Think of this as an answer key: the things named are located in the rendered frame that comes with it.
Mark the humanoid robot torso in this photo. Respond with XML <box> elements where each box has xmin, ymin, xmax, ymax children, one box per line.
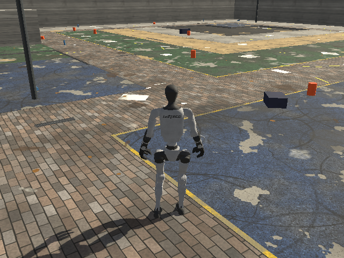
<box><xmin>159</xmin><ymin>106</ymin><xmax>184</xmax><ymax>161</ymax></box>

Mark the robot left upper arm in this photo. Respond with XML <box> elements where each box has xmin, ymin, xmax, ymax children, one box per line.
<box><xmin>146</xmin><ymin>108</ymin><xmax>161</xmax><ymax>138</ymax></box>

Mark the robot right upper arm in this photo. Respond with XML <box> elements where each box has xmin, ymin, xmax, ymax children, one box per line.
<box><xmin>183</xmin><ymin>108</ymin><xmax>199</xmax><ymax>137</ymax></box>

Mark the left robot forearm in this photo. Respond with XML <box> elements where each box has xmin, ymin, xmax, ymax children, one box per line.
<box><xmin>140</xmin><ymin>129</ymin><xmax>151</xmax><ymax>150</ymax></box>

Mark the robot right hand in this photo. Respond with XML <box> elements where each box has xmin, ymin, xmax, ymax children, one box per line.
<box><xmin>192</xmin><ymin>147</ymin><xmax>205</xmax><ymax>158</ymax></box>

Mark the left robot foot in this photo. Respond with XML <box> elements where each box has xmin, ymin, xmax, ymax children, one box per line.
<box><xmin>154</xmin><ymin>205</ymin><xmax>162</xmax><ymax>218</ymax></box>

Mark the right robot forearm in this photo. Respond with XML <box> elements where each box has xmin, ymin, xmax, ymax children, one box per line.
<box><xmin>193</xmin><ymin>129</ymin><xmax>203</xmax><ymax>148</ymax></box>

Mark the robot left hand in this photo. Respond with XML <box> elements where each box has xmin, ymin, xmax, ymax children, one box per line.
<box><xmin>139</xmin><ymin>148</ymin><xmax>152</xmax><ymax>160</ymax></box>

